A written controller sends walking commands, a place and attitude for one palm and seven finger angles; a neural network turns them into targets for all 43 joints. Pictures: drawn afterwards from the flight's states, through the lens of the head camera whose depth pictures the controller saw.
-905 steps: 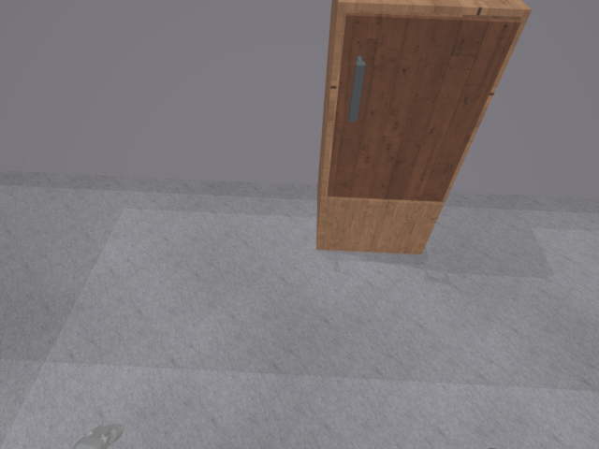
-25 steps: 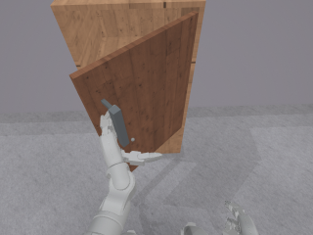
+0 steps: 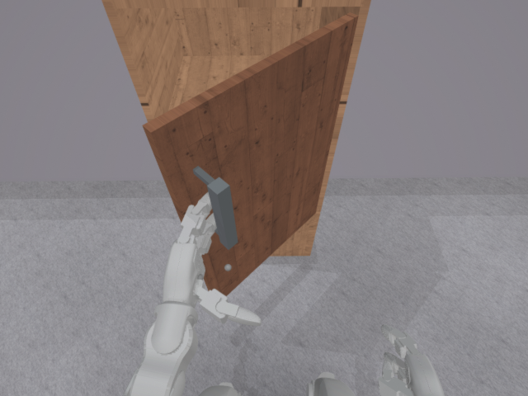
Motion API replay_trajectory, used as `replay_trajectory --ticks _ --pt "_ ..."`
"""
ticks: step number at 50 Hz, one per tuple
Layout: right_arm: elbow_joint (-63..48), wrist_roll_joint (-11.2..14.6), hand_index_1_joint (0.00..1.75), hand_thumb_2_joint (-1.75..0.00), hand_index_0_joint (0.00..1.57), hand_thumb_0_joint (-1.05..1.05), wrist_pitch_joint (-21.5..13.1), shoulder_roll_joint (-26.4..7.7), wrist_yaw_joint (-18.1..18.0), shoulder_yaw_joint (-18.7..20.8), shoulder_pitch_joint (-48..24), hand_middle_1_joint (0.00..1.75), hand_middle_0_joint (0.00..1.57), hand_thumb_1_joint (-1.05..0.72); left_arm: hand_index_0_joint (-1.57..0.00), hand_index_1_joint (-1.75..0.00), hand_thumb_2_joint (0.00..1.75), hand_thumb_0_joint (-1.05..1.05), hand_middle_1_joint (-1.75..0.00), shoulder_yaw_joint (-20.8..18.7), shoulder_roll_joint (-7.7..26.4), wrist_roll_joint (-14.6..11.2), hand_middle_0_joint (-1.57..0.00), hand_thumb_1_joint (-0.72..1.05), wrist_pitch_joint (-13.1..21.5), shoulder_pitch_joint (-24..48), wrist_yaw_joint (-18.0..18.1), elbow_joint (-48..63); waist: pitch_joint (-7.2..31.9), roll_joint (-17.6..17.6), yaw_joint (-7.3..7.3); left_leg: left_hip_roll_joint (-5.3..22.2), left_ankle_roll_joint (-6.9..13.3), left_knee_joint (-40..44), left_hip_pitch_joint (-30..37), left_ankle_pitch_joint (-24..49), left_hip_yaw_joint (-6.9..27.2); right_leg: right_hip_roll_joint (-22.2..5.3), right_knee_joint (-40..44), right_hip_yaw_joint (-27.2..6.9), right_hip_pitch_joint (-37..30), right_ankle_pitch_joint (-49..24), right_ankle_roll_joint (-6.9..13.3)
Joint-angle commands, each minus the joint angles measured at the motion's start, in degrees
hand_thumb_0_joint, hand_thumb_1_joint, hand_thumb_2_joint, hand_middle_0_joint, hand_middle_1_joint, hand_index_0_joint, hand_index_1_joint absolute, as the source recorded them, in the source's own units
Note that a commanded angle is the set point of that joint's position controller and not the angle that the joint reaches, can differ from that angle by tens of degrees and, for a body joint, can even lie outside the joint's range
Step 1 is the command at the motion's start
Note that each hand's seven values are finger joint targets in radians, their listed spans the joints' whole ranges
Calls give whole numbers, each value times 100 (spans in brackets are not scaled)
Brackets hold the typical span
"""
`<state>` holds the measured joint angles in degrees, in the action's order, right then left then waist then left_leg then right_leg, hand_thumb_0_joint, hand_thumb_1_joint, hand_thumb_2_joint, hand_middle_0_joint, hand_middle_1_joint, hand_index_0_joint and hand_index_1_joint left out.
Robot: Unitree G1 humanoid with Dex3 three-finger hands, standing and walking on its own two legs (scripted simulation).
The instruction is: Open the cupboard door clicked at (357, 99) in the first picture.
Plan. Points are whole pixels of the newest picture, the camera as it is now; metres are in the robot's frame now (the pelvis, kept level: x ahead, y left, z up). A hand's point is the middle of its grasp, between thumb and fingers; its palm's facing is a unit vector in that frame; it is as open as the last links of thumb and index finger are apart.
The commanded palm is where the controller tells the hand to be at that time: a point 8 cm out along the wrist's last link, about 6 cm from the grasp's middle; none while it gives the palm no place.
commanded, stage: slide the hand sideways off the handle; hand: left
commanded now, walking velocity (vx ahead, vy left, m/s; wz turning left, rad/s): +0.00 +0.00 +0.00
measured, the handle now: (215, 209) +0.38 +0.10 +0.06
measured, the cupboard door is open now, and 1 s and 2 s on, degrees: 45 45 45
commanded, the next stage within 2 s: draw the hand back to the body in 0.72 s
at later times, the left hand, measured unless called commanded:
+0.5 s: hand (189, 294) +0.25 +0.12 +0.05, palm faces +0.04 -1.00 -0.04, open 16.3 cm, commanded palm +0.22 +0.18 +0.05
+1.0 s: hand (158, 302) +0.23 +0.15 +0.07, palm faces +0.01 -1.00 -0.07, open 16.3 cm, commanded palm +0.20 +0.22 +0.08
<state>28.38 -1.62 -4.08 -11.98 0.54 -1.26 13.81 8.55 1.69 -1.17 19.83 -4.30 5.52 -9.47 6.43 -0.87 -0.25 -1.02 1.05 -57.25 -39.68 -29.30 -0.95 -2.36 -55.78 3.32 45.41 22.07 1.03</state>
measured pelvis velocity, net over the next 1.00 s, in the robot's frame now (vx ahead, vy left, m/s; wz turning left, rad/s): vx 0.01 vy -0.01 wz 0.02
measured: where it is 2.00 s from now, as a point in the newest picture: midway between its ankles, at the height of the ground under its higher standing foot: outside the picture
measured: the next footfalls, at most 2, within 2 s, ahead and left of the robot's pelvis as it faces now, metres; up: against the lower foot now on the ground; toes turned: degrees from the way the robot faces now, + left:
none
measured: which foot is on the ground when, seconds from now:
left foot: down 0.00-1.00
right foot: down 0.00-1.00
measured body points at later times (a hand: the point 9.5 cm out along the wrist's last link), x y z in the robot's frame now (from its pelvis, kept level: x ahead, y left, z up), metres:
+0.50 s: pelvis +0.01 -0.01 -0.01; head +0.07 -0.02 +0.44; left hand +0.24 +0.17 +0.05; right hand +0.20 -0.23 -0.09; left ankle -0.01 +0.11 -0.68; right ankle +0.05 -0.11 -0.68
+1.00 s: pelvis +0.01 -0.01 -0.01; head +0.06 -0.02 +0.44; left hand +0.22 +0.20 +0.08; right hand +0.20 -0.23 -0.08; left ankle -0.01 +0.11 -0.68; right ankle +0.05 -0.11 -0.68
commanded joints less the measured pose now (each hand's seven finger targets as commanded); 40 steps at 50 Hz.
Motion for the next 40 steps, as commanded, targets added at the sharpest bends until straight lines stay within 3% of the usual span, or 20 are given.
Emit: replay_trajectory --ticks 1,2,7,10,16,20,26,30,33,37,40 --pt "-966 45 30 -90 20 0 -222 -610 -84 263 -362 30 20 -90 -15 -30 30 0 -30 -223 279 -54 -15 -50 351 498 -20 1697 1392 249 -53 7 -102 1013 112 1274 213 149 696 -85 -1578 -887 152" --pt "-996 56 30 -90 20 0 -222 -611 -94 251 -370 30 20 -90 -15 -30 30 0 -30 -222 268 -90 -15 -50 336 390 -35 1820 1369 101 -52 2 -113 1015 114 1227 215 154 686 -77 -1534 -829 151" --pt "-1017 65 30 -90 20 0 -327 -605 -164 228 -318 30 20 -90 -15 -30 30 0 -30 -96 212 -221 -15 -50 349 81 -170 2238 1327 210 60 12 -104 915 104 1263 280 169 644 -48 -1446 -878 114" --pt "-995 76 30 -90 20 0 -355 -647 -206 224 -302 30 20 -90 -15 -30 30 0 -30 -269 429 -244 -15 -50 333 -150 -304 2201 1147 310 88 5 -87 860 -68 1113 300 173 662 -74 -1374 -731 109" --pt "-1056 101 30 -90 20 0 -422 -652 -258 238 -281 30 20 -90 -15 -30 30 0 -30 -645 729 -384 -15 -50 220 -693 -571 2384 1345 151 -36 -40 -92 772 -144 1199 254 153 596 -116 -1520 -879 106" --pt "-1094 116 30 -90 20 0 -445 -642 -304 231 -271 30 20 -90 -15 -30 30 0 -30 -979 947 -579 -15 -50 197 -1042 -672 2604 1399 299 -80 -64 -62 702 -299 1265 224 158 653 -224 -1779 -1019 90" --pt "-1059 127 30 -90 20 0 -539 -672 -344 248 -263 30 20 -90 -15 -30 30 0 -30 -1140 1044 -750 -15 -50 326 -1322 -944 2692 1160 357 35 -55 -44 508 -536 1110 210 127 699 -367 -1653 -870 38" --pt "-1091 159 30 -90 20 0 -611 -710 -358 274 -222 30 20 -90 -15 -30 30 0 -30 -1337 1219 -898 -15 -50 376 -1737 -1240 2867 1308 26 -8 -77 -56 411 -514 1228 194 128 643 -414 -1681 -957 67" --pt "-1111 178 30 -90 20 0 -658 -722 -371 290 -184 30 20 -90 -15 -30 30 0 -30 -1439 1291 -1006 -15 -50 371 -1942 -1380 2958 1281 65 6 -69 -65 373 -511 1272 207 137 602 -376 -1627 -1002 49" --pt "-1123 180 30 -90 20 0 -718 -749 -402 287 -189 30 20 -90 -15 -30 30 0 -30 -1459 1254 -1114 -15 -50 386 -1714 -1430 2980 1129 252 90 -61 -60 237 -699 1105 234 138 629 -421 -1443 -628 26" --pt "-1120 177 30 -90 20 0 -786 -767 -415 290 -176 30 20 -90 -15 -30 30 0 -30 -1454 1265 -1121 -15 -50 409 -1695 -1414 3012 1143 136 90 -55 -57 173 -701 1079 251 162 570 -383 -1279 -482 48"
